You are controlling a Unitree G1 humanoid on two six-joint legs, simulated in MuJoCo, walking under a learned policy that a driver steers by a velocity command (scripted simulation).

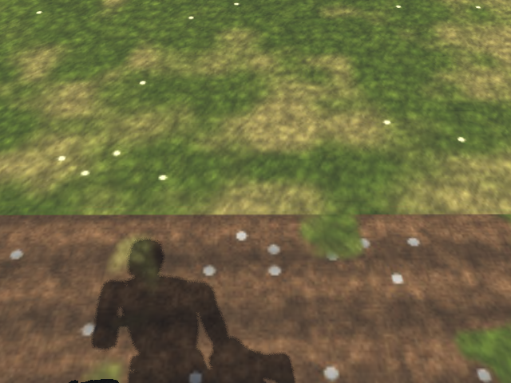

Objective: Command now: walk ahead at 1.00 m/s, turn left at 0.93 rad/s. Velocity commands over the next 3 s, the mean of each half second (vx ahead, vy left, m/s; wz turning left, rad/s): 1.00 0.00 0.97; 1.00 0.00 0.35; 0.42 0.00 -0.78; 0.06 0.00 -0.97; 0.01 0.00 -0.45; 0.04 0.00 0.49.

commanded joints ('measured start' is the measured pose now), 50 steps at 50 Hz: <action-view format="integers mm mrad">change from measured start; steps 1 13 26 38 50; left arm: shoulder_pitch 96 -259 167 452 230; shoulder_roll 145 101 34 225 35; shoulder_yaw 43 51 27 30 2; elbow -75 -239 105 203 42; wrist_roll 14 6 16 9 -32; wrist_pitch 22 -31 -9 42 94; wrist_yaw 7 -80 -22 44 -17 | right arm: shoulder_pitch -166 58 -188 -454 -180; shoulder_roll -91 -72 -42 -38 -3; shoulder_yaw -7 2 10 -1 1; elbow -164 7 -169 -291 -18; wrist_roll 36 51 34 17 -20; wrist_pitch -57 24 30 4 -69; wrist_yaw -21 -121 -65 19 -23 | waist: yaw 136 -57 0 -28 70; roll -97 126 -80 -120 7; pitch -3 1 90 -4 63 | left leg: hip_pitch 17 67 -440 16 174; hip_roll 261 113 346 54 387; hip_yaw -627 -482 -199 153 -24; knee -404 -139 589 -90 -721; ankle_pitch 245 21 184 244 344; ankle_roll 211 -9 -124 -1 -6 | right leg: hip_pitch -230 57 188 409 -296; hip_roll -52 -13 -288 -289 -223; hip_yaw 48 -7 97 -234 -31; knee -206 -935 -1157 -1014 -123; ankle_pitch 53 777 411 1708 257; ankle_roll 40 25 -25 8 13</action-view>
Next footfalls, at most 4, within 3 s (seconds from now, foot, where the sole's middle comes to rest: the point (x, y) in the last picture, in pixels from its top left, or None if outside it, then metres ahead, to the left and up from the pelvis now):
0.36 right None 0.53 -0.19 -0.90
0.82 left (197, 318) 0.77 0.18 -0.90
1.22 right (180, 207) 1.22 0.26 -0.90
1.72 left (132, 189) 1.31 0.45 -0.90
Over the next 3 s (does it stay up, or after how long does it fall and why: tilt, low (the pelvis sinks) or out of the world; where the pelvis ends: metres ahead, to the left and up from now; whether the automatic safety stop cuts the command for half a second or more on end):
stays up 1.15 0.33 -0.12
